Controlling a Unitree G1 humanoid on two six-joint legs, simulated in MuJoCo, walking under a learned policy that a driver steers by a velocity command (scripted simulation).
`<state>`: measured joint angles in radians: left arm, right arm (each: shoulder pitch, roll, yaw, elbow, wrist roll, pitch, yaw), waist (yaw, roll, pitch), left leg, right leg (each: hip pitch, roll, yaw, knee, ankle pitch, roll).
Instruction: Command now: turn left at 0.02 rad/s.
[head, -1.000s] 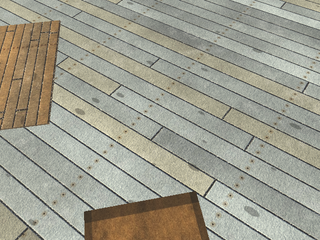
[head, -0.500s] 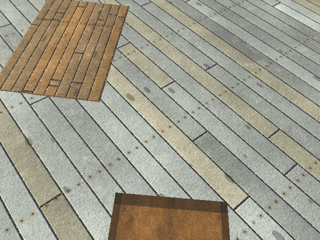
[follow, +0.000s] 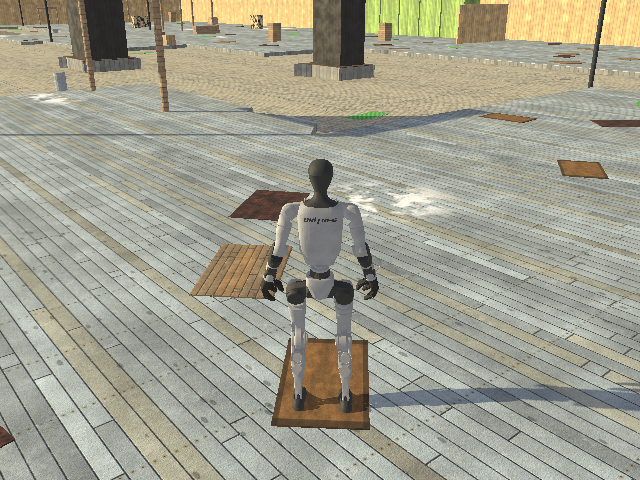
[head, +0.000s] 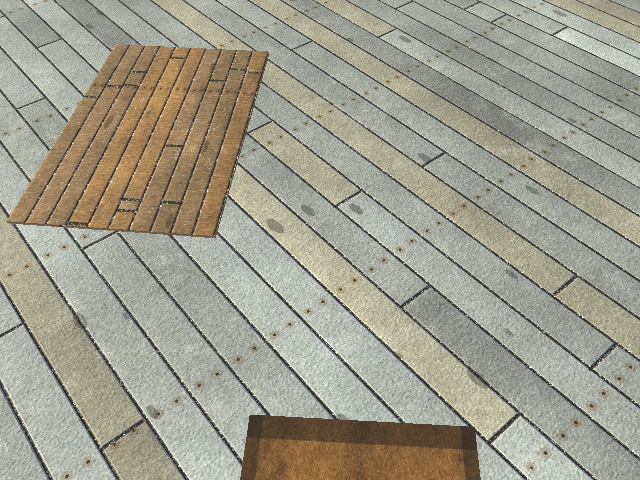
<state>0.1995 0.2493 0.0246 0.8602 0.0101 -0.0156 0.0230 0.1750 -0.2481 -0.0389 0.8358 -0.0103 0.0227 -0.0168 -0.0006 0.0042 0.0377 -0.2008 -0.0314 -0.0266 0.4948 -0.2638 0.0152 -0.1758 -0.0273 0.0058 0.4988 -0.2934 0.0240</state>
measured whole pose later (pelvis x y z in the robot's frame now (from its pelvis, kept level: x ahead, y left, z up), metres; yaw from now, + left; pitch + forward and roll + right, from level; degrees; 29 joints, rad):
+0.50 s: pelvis +0.03 +0.00 -0.01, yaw +0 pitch -1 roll +0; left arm 0.29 0.25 0.03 1.00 -0.02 -0.05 0.03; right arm 0.25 -0.24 -0.05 1.01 0.02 -0.04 -0.02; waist 0.00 0.00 0.00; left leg -0.24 -0.02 -0.02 0.62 -0.43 0.05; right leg -0.18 -0.01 0.01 0.57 -0.38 -0.01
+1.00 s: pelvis +0.25 -0.04 -0.03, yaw +0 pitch +1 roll +0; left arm -0.04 0.26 0.03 0.77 -0.02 -0.09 -0.03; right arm 0.48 -0.24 -0.03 1.06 0.00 -0.05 -0.02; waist -0.06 0.00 0.05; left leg 0.09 0.03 -0.03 0.57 -0.52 -0.01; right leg -0.52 0.01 -0.05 0.61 -0.08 -0.06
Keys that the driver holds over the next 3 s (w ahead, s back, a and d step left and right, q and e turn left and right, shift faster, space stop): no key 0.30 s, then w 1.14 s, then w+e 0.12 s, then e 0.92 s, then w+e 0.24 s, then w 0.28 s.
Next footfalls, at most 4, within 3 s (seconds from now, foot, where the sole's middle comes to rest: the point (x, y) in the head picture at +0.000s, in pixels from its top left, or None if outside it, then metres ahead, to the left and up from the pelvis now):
0.96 right None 0.41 -0.14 -0.77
1.54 left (293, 391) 0.72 0.10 -0.77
2.00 right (398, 353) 0.82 -0.15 -0.77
2.48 left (307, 330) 0.88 0.07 -0.77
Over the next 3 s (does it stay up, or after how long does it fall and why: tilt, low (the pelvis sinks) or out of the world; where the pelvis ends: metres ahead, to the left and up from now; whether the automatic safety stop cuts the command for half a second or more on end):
stays up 0.82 -0.13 -0.01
